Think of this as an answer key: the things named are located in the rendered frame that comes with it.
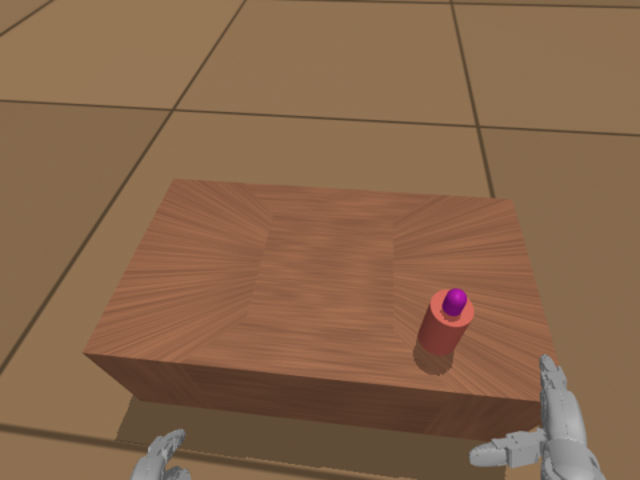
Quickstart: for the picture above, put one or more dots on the right robot arm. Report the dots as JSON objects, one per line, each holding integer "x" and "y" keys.
{"x": 564, "y": 459}

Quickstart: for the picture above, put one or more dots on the bottle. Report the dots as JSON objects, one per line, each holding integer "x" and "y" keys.
{"x": 447, "y": 317}

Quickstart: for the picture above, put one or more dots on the left robot hand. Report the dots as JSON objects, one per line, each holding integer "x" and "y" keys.
{"x": 152, "y": 466}

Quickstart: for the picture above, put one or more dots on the right robot hand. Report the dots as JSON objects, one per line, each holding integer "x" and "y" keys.
{"x": 560, "y": 416}

